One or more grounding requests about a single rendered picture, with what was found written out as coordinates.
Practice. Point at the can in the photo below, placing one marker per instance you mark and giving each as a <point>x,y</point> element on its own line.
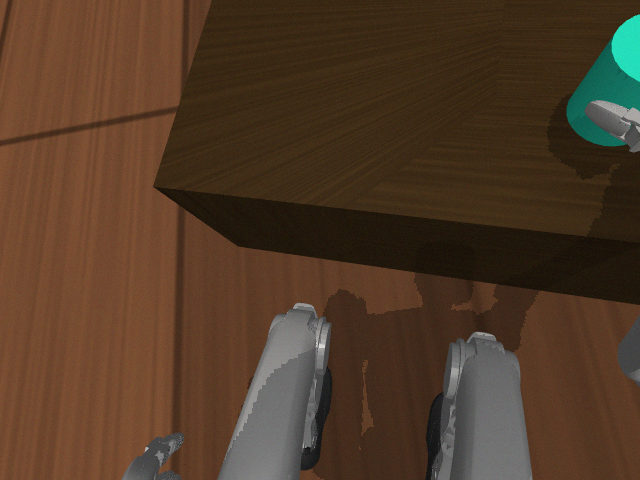
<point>614,77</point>

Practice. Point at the right robot hand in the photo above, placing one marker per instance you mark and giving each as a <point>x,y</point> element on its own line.
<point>616,120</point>

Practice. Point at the right robot foot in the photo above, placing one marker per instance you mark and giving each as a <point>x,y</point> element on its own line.
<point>433,435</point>

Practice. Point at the left robot hand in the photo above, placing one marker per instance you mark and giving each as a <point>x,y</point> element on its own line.
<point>157,452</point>

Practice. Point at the left robot foot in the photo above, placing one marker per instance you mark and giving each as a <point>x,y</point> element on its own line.
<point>311,455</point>

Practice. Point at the right robot arm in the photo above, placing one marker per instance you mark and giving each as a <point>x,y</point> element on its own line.
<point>629,353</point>

